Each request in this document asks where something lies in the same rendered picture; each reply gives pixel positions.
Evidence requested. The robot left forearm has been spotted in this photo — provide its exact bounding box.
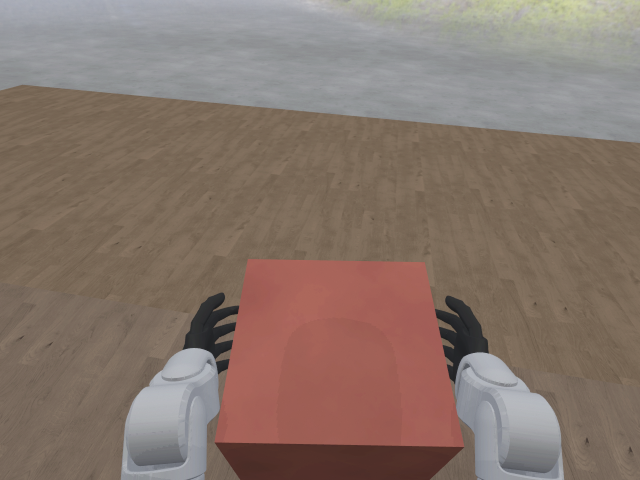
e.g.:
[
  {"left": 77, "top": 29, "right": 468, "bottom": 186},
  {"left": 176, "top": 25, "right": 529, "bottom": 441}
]
[{"left": 121, "top": 348, "right": 220, "bottom": 480}]

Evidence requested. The carton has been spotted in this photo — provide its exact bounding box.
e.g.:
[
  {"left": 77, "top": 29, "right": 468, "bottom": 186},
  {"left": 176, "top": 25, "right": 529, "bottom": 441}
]
[{"left": 214, "top": 259, "right": 464, "bottom": 480}]

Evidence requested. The robot right forearm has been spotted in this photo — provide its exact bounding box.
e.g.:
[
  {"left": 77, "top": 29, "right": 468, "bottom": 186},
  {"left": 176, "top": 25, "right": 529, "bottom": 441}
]
[{"left": 455, "top": 352, "right": 564, "bottom": 480}]

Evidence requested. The robot right hand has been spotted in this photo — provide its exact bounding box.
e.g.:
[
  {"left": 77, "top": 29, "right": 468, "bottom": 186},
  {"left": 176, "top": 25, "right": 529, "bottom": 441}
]
[{"left": 435, "top": 296, "right": 489, "bottom": 384}]

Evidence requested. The robot left hand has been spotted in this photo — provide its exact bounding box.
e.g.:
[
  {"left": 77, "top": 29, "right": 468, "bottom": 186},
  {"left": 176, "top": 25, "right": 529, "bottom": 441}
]
[{"left": 183, "top": 293, "right": 239, "bottom": 374}]

